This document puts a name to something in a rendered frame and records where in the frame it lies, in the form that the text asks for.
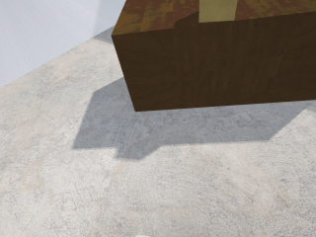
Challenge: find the pedestal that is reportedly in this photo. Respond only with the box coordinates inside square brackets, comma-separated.
[111, 0, 316, 112]

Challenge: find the carton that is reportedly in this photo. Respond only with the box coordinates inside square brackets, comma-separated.
[198, 0, 238, 23]

